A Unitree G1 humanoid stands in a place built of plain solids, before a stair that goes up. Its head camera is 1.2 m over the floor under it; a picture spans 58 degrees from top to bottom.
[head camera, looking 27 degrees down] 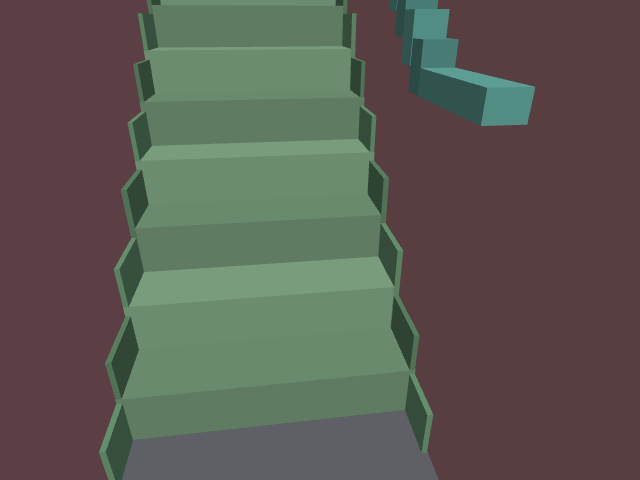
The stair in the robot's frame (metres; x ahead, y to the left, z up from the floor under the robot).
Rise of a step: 0.18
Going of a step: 0.23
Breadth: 0.95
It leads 8 degrees to the left of straight ahead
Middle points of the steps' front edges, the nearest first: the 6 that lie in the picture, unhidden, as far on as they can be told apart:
1.01 0.15 0.17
1.24 0.18 0.35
1.46 0.21 0.53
1.69 0.24 0.72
1.91 0.27 0.90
2.13 0.31 1.08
